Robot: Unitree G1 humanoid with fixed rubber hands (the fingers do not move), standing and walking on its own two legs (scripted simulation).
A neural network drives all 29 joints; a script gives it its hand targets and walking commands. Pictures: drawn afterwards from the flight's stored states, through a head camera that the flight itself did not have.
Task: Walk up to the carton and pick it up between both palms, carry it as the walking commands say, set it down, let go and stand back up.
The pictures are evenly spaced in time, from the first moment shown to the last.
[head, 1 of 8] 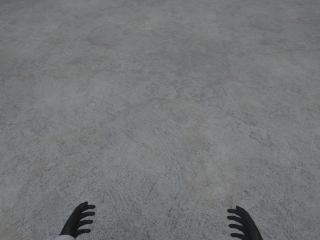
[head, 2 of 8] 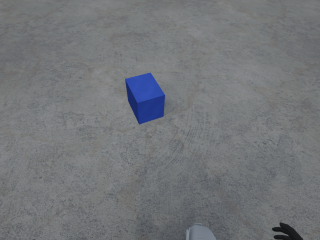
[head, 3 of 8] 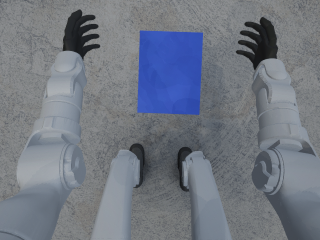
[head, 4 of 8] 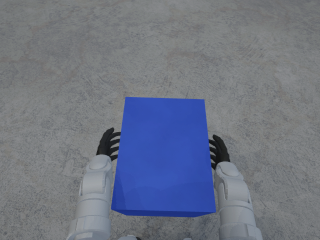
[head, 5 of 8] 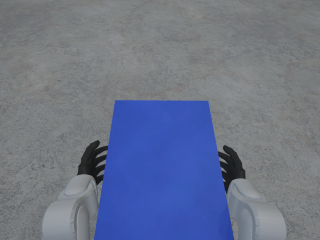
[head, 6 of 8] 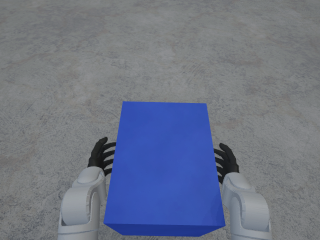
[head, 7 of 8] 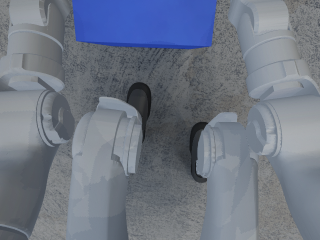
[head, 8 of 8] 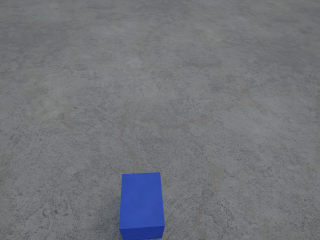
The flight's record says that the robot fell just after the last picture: no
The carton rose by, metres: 0.68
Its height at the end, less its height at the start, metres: +0.00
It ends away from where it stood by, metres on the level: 0.56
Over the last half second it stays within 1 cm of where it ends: yes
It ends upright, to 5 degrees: yes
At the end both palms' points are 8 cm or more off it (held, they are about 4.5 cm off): yes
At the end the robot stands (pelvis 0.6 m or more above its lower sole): yes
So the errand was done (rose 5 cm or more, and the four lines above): yes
